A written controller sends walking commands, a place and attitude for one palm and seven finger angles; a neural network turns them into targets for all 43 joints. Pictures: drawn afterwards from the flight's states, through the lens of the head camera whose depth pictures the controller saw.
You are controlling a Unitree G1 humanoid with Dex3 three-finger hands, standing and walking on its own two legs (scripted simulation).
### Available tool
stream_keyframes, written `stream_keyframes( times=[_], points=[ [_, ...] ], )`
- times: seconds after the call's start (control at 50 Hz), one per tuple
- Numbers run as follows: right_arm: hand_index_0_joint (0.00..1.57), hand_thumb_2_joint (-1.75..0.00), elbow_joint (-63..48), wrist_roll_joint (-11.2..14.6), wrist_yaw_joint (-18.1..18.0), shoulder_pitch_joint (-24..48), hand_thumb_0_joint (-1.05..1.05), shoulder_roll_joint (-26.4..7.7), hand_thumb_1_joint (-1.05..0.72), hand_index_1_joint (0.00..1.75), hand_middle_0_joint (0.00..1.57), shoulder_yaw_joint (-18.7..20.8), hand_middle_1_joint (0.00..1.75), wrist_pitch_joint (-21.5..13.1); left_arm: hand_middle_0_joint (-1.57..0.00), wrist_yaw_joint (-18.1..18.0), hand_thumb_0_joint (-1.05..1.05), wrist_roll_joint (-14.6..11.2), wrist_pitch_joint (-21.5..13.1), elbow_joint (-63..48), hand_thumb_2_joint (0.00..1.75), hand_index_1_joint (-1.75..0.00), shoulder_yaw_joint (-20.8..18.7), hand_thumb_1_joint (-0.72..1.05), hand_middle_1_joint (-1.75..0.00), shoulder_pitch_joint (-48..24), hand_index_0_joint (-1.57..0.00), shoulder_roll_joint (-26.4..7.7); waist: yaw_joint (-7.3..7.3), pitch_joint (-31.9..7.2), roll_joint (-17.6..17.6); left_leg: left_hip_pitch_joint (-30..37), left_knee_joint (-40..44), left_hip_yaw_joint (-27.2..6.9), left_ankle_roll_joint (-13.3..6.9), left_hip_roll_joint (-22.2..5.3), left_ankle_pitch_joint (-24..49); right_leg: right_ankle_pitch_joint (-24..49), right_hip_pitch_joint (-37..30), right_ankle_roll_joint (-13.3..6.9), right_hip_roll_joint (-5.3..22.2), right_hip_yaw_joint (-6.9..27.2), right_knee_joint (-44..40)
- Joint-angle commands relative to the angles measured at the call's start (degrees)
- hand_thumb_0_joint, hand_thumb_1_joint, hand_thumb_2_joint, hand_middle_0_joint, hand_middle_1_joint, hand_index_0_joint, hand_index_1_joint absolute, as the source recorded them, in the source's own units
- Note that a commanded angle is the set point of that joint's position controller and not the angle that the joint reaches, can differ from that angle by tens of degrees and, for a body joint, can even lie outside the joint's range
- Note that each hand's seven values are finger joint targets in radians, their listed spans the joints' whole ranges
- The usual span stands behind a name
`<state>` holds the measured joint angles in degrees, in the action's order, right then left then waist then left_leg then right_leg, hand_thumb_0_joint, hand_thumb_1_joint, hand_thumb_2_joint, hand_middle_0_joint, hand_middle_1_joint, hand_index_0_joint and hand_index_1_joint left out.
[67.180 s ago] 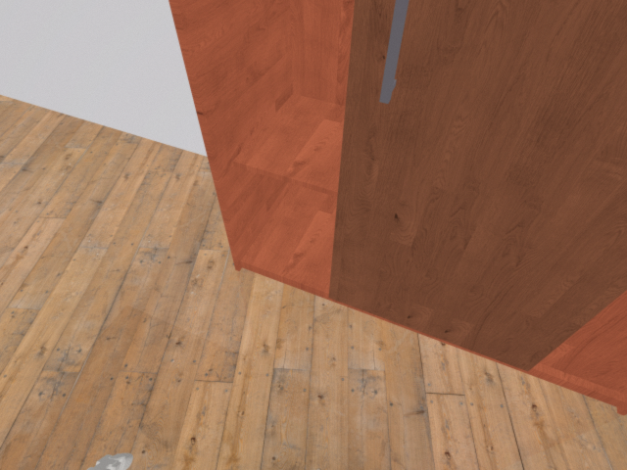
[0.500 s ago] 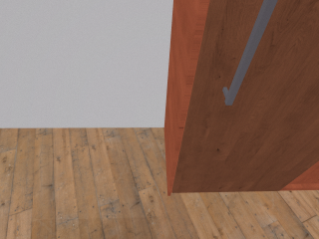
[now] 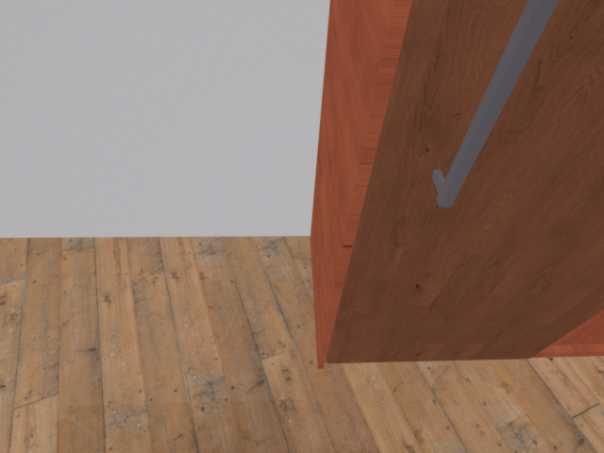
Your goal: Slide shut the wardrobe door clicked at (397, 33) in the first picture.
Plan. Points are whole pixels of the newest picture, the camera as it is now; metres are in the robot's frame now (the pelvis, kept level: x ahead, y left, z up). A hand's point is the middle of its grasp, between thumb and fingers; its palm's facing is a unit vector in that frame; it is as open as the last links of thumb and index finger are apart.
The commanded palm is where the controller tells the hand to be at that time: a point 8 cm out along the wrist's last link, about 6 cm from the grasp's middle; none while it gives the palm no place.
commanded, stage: look to check the result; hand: right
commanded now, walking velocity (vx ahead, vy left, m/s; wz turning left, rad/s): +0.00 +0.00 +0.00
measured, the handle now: (484, 96) +0.46 -0.17 +0.25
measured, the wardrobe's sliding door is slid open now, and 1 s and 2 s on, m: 0.00 0.00 0.00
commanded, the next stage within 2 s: walk to a spot facing it in 0.14 s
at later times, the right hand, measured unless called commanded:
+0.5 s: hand out of the picture +0.08 -0.22 -0.17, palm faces +0.07 +0.95 -0.30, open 7.4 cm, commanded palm none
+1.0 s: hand out of the picture +0.00 -0.24 -0.17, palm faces +0.39 +0.87 -0.31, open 7.4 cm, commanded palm none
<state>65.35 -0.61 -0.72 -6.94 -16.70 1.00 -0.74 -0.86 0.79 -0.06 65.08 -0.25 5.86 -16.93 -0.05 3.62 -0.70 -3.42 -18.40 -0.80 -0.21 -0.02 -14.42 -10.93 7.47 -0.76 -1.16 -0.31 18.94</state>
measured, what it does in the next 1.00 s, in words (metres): lifts its left foot, turning right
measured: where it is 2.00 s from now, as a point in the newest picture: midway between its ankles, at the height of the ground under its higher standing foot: outside the picture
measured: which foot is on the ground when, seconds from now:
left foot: down 0.00-0.66, up 0.68-1.00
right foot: down 0.00-1.00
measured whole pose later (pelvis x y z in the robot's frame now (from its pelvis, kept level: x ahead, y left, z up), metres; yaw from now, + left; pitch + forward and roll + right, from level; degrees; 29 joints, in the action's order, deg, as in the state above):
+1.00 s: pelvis +0.00 +0.00 -0.01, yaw -24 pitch +3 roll +1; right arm 52.5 -0.7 -1.5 -7.7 -13.1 3.8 1.8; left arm -0.3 1.7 3.6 56.3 -4.0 13.1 -11.6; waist 1.6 6.2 -2.9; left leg -16.4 -35.2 0.3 1.6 -1.3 -22.8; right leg -9.9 21.2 -0.8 -3.9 7.6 28.8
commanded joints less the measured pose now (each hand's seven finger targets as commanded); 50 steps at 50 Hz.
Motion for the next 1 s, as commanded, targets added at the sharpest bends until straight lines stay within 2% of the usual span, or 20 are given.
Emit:
stream_keyframes(
  times=[0.0, 0.28, 0.34, 0.4, 0.42, 0.48, 0.5, 0.54, 0.58, 0.6, 0.62, 0.64, 0.66, 0.7, 0.74, 0.78, 0.86, 0.94, 0.96, 0.98],
  points=[
    [0.2, -0.9, -3.1, 0.0, -0.7, 0.9, 0.0, -10.6, -0.9, 0.3, 0.2, 1.8, 0.3, -1.1, -0.2, -0.5, 0.0, 0.2, -0.9, -3.2, 0.9, -0.3, -1.7, 0.9, -0.3, -1.5, -0.2, -10.3, 0.19, -6.6, 1.1, -0.9, 1.8, -3.9, -2.0, -7.2, 18.4, 17.2, -5.2, -0.6, 7.9, 5.5, -0.7],
    [0.2, -0.9, -4.4, 0.1, -0.8, 1.7, 0.0, -11.5, -0.9, 0.3, 0.2, 2.2, 0.3, -1.2, -0.2, -0.4, 0.0, 0.2, -0.8, -3.9, 0.9, -0.3, -2.1, 0.9, -0.3, -2.4, -0.2, -11.1, 0.3, -6.0, 0.8, 0.3, 0.3, -3.3, -2.0, -7.8, 23.2, 19.9, -4.5, -0.3, 7.7, 5.4, 0.2],
    [0.2, -0.9, -4.2, 0.4, -1.4, -1.5, 0.0, -6.7, -0.9, 0.3, 0.2, 1.6, 0.3, 0.2, -0.2, -0.2, 0.0, 0.2, 0.4, -4.0, 0.9, -0.3, -1.1, 0.9, -0.3, 0.0, -0.2, -5.2, -0.11, -6.3, 0.5, 0.9, -3.2, -1.3, -1.1, -8.8, 23.4, 21.4, -1.5, 0.5, 6.9, 5.3, 3.5],
    [0.2, -0.9, -5.0, 0.3, -1.8, -3.5, 0.0, -7.4, -0.9, 0.3, 0.2, 2.5, 0.3, 0.9, -0.2, -0.2, 0.0, 0.2, 1.3, -5.3, 0.9, -0.3, -1.6, 0.9, -0.3, 0.8, -0.2, -4.7, -0.79, -6.5, 2.7, 3.3, -5.8, -1.1, -2.7, -11.0, 26.3, 19.9, 3.5, 1.1, 5.0, 4.8, 8.7],
    [0.2, -0.9, -5.5, 0.2, -1.8, -4.1, 0.0, -8.1, -0.9, 0.3, 0.2, 2.9, 0.3, 1.0, -0.2, -0.2, 0.0, 0.2, 1.5, -5.8, 0.9, -0.3, -1.9, 0.9, -0.3, 0.8, -0.2, -4.5, -1.16, -6.0, 4.4, 4.0, -6.0, -2.1, -4.2, -13.2, 28.3, 16.9, 6.1, 1.5, 3.9, 3.7, 11.7],
    [0.2, -0.9, -7.4, -0.4, -2.1, -5.4, 0.0, -9.0, -0.9, 0.3, 0.2, 4.0, 0.3, 1.3, -0.2, -0.2, 0.0, 0.3, 2.5, -8.6, 0.9, -0.3, -2.9, 0.9, -0.3, 0.6, -0.2, -3.4, -1.75, -1.9, 11.7, 4.8, -5.2, -5.3, -11.0, -21.2, 37.3, -14.9, 15.6, 1.9, 2.2, 0.6, 25.4],
    [0.2, -0.9, -8.0, -0.7, -2.2, -5.1, 0.0, -8.8, -0.9, 0.3, 0.2, 4.2, 0.3, 1.5, -0.2, 0.0, 0.0, 0.2, 2.8, -9.4, 0.9, -0.3, -3.3, 0.9, -0.3, 0.8, -0.2, -3.2, -1.78, -1.1, 11.7, 3.5, -4.3, -4.6, -12.1, -22.8, 37.0, -18.6, 16.3, 1.6, 2.8, 0.5, 29.7],
    [0.2, -0.9, -10.1, -0.9, -1.9, -2.3, 0.0, -9.0, -0.9, 0.3, 0.2, 4.6, 0.3, 1.3, -0.2, 0.6, 0.0, 0.0, 3.1, -10.3, 0.9, -0.3, -3.4, 0.9, -0.3, 2.1, -0.2, -1.6, 0.39, 1.9, 8.8, -1.1, -5.5, -0.3, -10.3, -21.7, 36.1, -17.8, 14.4, 2.1, 4.6, 0.2, 27.1],
    [0.2, -0.9, -11.5, -0.6, -1.6, -1.1, 0.0, -8.8, -0.9, 0.3, 0.2, 4.8, 0.3, 1.3, -0.2, 1.0, 0.0, 0.3, 3.1, -9.8, 0.9, -0.3, -3.3, 0.9, -0.3, 6.5, -0.2, -0.7, 2.52, 0.7, 8.3, -4.6, -10.6, 4.8, -6.5, -18.9, 32.3, -7.3, 7.8, 2.0, 3.8, -3.1, 18.3],
    [0.2, -0.9, -11.7, -0.4, -1.4, -1.2, 0.0, -8.1, -0.9, 0.3, 0.2, 4.7, 0.3, 1.6, -0.2, 1.1, 0.0, 0.6, 3.0, -9.1, 0.9, -0.3, -3.6, 0.9, -0.3, 9.8, -0.2, -1.3, 3.89, -0.4, 4.8, -8.5, -16.7, 7.7, -3.9, -17.2, 26.9, 0.3, 1.8, 1.0, 3.3, -3.4, 12.9],
    [0.2, -0.9, -12.7, 0.1, -1.1, -3.6, 0.0, -6.0, -0.9, 0.3, 0.2, 4.6, 0.3, 2.0, -0.2, 1.2, 0.0, 1.3, 2.6, -9.0, 0.9, -0.3, -4.4, 0.9, -0.3, 12.6, -0.2, -4.8, 4.12, -2.2, -7.4, -16.0, -27.6, 10.5, -0.1, -11.6, 12.4, 14.5, -2.0, -3.1, 10.7, 8.2, 6.8],
    [0.2, -0.9, -14.6, 0.5, -1.0, -3.2, 0.0, -2.6, -0.9, 0.3, 0.2, 3.9, 0.3, 2.4, -0.2, 0.9, 0.0, 1.6, 2.4, -9.5, 0.9, -0.3, -5.6, 0.9, -0.3, 14.9, -0.2, -9.4, 4.67, -3.2, -20.5, -21.2, -40.4, 9.7, 2.7, -4.2, -23.4, 26.0, -0.2, -11.2, 22.7, 26.6, -0.7],
    [0.2, -0.9, -15.6, -0.1, -1.5, -0.4, 0.0, -3.2, -0.9, 0.3, 0.2, 4.1, 0.3, 3.2, -0.2, 0.4, 0.0, 1.5, 2.6, -8.9, 0.9, -0.3, -5.8, 0.9, -0.3, 15.2, -0.2, -9.8, 5.38, -4.1, -13.0, -19.8, -45.2, 2.2, 1.4, -4.4, -25.2, 6.2, 5.7, -12.4, 23.2, 30.0, -5.0],
    [0.2, -0.9, -15.6, -0.2, -0.7, 1.6, 0.0, -2.8, -0.9, 0.3, 0.2, 4.6, 0.3, 3.0, -0.2, -0.3, 0.0, 1.6, 2.1, -10.6, 0.9, -0.3, -5.3, 0.9, -0.3, 9.9, -0.2, -7.5, 2.68, -1.0, -6.3, -22.0, -46.0, -0.3, 1.0, -5.3, -16.4, -10.6, 10.6, -10.7, 19.0, 28.1, -6.4],
    [0.2, -0.9, -14.9, -0.3, -0.3, -0.8, 0.0, -1.9, -0.9, 0.3, 0.2, 4.4, 0.3, 2.6, -0.2, -0.4, 0.0, 1.7, 1.7, -11.2, 0.9, -0.3, -5.1, 0.9, -0.3, 7.8, -0.2, -6.5, 1.34, -3.6, -5.3, -21.8, -40.8, 0.0, 1.6, -4.7, -12.8, -4.7, 7.6, -9.3, 15.8, 23.1, -4.8],
    [0.2, -0.9, -14.7, -0.2, -0.4, -1.9, 0.0, -1.1, -0.9, 0.3, 0.2, 4.2, 0.3, 2.4, -0.2, -0.5, 0.0, 1.5, 1.6, -10.9, 0.9, -0.3, -5.3, 0.9, -0.3, 8.7, -0.2, -6.4, 1.7, -6.6, -5.5, -22.0, -35.8, 0.8, 2.1, -3.5, -12.6, 2.4, 2.7, -9.4, 14.2, 20.9, -2.5],
    [0.2, -0.9, -15.5, -0.1, -0.8, -2.1, 0.0, -0.5, -0.9, 0.3, 0.2, 3.9, 0.3, 2.3, -0.2, -0.3, 0.0, 1.5, 2.1, -10.9, 0.9, -0.3, -5.9, 0.9, -0.3, 9.8, -0.2, -6.3, 2.11, -7.4, -7.0, -19.9, -29.6, 1.4, 2.4, -1.7, -12.6, 7.3, 2.1, -9.3, 13.1, 22.5, -1.1],
    [0.2, -0.9, -14.3, 0.1, -1.3, -8.2, 0.0, -2.0, -0.9, 0.3, 0.2, 4.5, 0.3, 2.0, -0.2, 0.0, 0.0, 1.1, 2.7, -13.4, 0.9, -0.3, -6.2, 0.9, -0.3, 5.6, -0.2, -5.8, -1.18, -7.7, -7.4, -6.0, -12.7, 2.4, 1.8, 0.0, -5.7, 4.7, 10.8, -6.0, 8.5, 21.9, 2.2],
    [0.2, -0.9, -14.0, -0.2, -1.5, -10.5, 0.0, -4.0, -0.9, 0.3, 0.2, 5.0, 0.3, 1.6, -0.2, 0.2, 0.0, 0.6, 2.9, -14.3, 0.9, -0.3, -6.2, 0.9, -0.3, 4.2, -0.2, -4.0, -2.65, -7.1, -2.1, -0.1, -2.3, -0.7, 0.8, -3.6, -3.5, -2.0, 16.6, -3.2, 4.6, 19.2, 7.0],
    [0.2, -0.9, -14.7, -1.1, -1.9, -9.9, 0.0, -8.9, -0.9, 0.3, 0.2, 6.0, 0.3, 1.4, -0.2, 0.6, 0.0, 0.1, 2.9, -15.3, 0.9, -0.3, -6.1, 0.9, -0.3, 5.2, -0.2, -0.5, -2.08, -4.7, 12.4, 2.4, 5.7, -17.2, -4.6, -18.2, -9.6, -15.1, 27.0, 1.3, -3.2, 10.2, 19.0]
  ],
)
